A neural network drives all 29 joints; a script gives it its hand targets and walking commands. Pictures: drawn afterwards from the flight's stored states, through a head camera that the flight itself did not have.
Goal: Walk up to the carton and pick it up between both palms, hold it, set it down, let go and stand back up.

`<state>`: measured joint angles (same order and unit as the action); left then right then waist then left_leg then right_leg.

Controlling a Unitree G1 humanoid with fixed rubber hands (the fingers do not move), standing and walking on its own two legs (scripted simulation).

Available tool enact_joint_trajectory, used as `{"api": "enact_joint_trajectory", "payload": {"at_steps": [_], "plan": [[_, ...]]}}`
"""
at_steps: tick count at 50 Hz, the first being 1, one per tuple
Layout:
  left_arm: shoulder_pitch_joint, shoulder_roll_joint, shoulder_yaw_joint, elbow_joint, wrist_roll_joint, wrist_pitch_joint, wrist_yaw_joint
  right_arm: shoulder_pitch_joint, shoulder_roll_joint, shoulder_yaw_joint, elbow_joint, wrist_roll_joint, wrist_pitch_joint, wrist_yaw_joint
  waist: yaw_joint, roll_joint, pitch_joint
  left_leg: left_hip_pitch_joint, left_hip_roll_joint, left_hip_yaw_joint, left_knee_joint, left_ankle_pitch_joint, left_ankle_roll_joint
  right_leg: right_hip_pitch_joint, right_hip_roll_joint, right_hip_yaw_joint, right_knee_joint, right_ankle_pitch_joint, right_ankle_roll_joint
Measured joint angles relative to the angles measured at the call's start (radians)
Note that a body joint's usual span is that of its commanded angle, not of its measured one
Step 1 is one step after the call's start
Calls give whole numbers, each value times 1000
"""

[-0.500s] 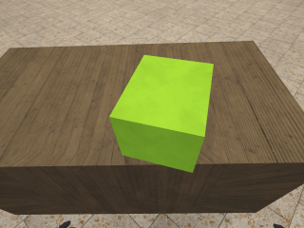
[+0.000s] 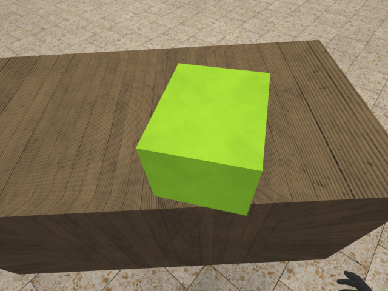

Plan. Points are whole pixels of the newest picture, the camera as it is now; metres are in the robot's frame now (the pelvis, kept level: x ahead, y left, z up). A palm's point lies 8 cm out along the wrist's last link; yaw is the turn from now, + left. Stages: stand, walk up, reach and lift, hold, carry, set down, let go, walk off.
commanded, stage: walk up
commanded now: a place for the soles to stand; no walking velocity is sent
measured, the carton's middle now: (210, 135) +0.47 -0.02 +0.01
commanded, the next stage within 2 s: reach and lift in 1.30 s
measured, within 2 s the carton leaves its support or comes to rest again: neither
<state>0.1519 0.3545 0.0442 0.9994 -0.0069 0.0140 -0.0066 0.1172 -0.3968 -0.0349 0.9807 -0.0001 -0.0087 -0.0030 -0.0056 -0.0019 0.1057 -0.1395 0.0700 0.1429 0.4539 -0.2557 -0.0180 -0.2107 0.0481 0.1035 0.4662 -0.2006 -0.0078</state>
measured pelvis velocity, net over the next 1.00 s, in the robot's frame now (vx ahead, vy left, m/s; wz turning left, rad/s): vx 0.02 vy -0.01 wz -0.12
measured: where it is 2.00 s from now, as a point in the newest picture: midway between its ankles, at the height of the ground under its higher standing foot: outside the picture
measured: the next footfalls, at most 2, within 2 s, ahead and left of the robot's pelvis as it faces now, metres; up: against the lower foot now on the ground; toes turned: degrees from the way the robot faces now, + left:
none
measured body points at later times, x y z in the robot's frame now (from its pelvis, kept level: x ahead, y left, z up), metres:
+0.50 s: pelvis +0.02 +0.00 +0.00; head +0.05 +0.00 +0.45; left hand +0.14 +0.29 -0.13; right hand +0.09 -0.32 -0.12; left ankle +0.00 +0.12 -0.74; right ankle +0.03 -0.11 -0.74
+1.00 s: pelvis +0.02 -0.01 +0.00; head +0.03 -0.03 +0.45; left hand +0.15 +0.27 -0.12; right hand +0.07 -0.34 -0.13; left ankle +0.00 +0.12 -0.74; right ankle +0.03 -0.11 -0.74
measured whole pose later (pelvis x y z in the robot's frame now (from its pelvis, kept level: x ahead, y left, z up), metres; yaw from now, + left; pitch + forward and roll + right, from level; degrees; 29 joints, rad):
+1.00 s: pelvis +0.02 -0.01 +0.00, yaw -7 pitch -3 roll +1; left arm 0.12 0.32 0.02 1.02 -0.01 0.00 0.02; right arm 0.13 -0.39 -0.04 0.99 0.00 0.00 -0.01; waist -0.02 0.02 0.10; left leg -0.07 0.06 0.11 0.42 -0.29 -0.03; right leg -0.19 0.10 0.17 0.47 -0.21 -0.03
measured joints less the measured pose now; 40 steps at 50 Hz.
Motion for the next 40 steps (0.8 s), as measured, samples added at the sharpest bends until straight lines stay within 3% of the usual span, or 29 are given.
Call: {"api": "enact_joint_trajectory", "payload": {"at_steps": [8, 10, 12, 17, 26, 40], "plan": [[-7, 14, 4, -25, 10, 5, 7, 1, 6, -3, -10, -15, 8, -2, 3, -38, 3, 9, -19, 26, 41, -35, 5, -39, -19, 16, 123, -72, 3], [0, 11, 6, -26, 13, 4, 6, 0, 3, -9, -12, -14, 14, 1, 0, -23, 7, 10, -3, 21, 74, -58, -2, -29, -9, 4, 137, -85, -3], [9, 0, 3, -25, 13, 2, 3, -5, -4, -13, -18, -8, 23, 5, -5, 5, 5, 1, 17, 7, 104, -80, -8, -18, 8, -8, 122, -80, -11], [14, -19, -13, -18, 4, 1, 9, -16, -12, -8, -34, 5, 21, 0, 12, 38, 5, 0, -31, -89, 75, -67, 11, -9, 36, 22, 62, -46, -11], [-36, -6, -15, 1, -7, -10, 21, 9, 20, 20, 7, 3, -1, -8, -3, -18, 14, 66, -47, -66, -45, -25, 9, 23, 23, 49, 0, -18, -5], [-46, -6, -6, 19, 4, -5, 32, 6, 16, 6, 7, -1, 10, -8, -24, -14, 1, 68, -26, -38, -4, -54, -3, 8, 46, 66, 53, -40, -18]]}}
